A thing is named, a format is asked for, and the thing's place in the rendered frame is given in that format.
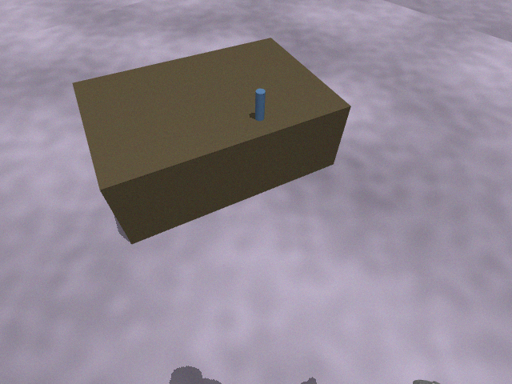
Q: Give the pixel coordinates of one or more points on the can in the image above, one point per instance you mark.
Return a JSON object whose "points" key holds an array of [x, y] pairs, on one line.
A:
{"points": [[260, 104]]}

